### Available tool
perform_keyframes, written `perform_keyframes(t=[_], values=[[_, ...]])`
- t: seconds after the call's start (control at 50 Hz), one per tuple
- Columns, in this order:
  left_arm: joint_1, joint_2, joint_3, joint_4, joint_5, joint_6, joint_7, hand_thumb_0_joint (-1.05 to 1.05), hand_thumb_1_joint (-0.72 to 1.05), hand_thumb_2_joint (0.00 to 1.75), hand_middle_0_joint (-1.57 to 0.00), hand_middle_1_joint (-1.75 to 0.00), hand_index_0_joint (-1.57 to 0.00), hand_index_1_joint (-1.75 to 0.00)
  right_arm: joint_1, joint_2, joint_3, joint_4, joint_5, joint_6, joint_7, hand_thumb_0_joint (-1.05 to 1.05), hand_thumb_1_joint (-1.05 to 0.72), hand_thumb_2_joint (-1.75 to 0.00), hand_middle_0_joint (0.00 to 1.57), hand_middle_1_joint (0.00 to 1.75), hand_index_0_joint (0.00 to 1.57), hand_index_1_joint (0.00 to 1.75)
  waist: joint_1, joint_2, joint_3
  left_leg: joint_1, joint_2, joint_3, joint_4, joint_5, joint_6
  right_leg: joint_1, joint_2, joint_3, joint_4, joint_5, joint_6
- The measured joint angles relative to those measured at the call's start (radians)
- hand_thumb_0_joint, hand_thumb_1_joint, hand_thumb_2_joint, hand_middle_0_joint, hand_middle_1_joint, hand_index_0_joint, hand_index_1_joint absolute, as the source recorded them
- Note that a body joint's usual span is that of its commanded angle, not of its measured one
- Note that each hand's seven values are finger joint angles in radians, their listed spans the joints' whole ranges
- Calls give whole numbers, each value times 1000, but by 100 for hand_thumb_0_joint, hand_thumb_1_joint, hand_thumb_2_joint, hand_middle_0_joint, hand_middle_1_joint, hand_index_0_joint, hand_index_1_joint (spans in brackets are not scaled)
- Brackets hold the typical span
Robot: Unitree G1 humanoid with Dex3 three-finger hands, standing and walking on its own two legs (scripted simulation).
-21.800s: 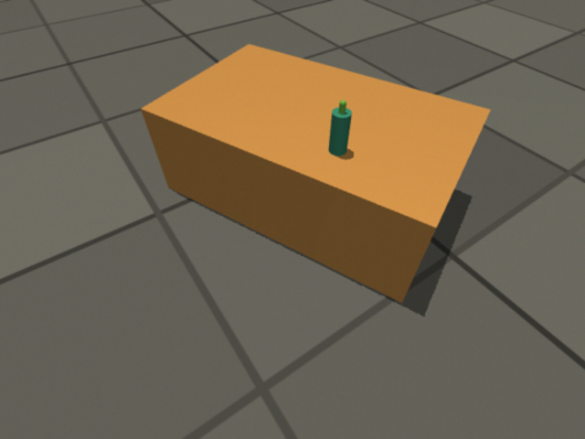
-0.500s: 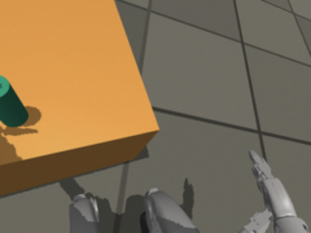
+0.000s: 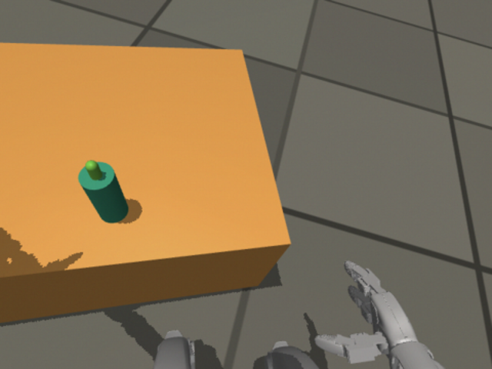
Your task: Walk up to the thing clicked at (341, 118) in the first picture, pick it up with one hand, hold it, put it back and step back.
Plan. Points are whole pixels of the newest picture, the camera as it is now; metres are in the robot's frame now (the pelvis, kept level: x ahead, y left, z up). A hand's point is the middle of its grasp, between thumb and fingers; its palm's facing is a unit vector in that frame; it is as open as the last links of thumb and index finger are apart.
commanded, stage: home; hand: left
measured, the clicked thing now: (103, 189) +0.49 +0.27 -0.14
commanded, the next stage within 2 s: none
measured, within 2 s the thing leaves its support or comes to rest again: neither
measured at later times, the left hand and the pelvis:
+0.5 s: hand (75, 302) +0.24 +0.23 -0.01, palm faces +0.24 -0.92 -0.32, open 16.5 cm; pelvis +0.02 -0.01 +0.03, yaw +1 degrees
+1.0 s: hand (149, 351) +0.18 +0.13 -0.02, palm faces +0.13 -0.97 -0.23, open 17.5 cm; pelvis +0.01 -0.04 +0.02, yaw +1 degrees
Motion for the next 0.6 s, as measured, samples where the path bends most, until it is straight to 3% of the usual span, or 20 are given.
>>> perform_keyframes(t=[0.18,0.34,0.5,0.6], values=[[339,-266,-175,-332,-74,98,-14,0,-32,18,-7,-10,-8,-9,61,-11,-51,122,45,-23,-34,0,-56,-73,18,25,18,25,55,6,-16,167,-16,24,-106,16,7,161,-20,13,-105,19,-4],[633,-501,-313,-697,-127,124,12,0,-34,17,-8,-9,-8,-9,50,18,-51,163,56,-42,-79,0,-78,-84,19,28,20,28,81,9,30,270,-14,56,-164,30,3,240,-25,41,-137,30,-1],[883,-618,-427,-930,-158,140,33,0,-38,15,-8,-9,-9,-9,59,34,-91,177,54,-60,-119,1,-87,-89,20,29,20,30,113,19,31,340,-23,64,-198,37,-10,288,-36,46,-127,13,-5],[1002,-691,-529,-1003,-162,158,14,-1,-42,13,-7,-9,-8,-8,76,36,-87,159,51,-67,-125,1,-88,-90,20,30,20,30,128,21,25,355,-29,62,-203,40,-20,291,-41,44,-101,-2,-14]])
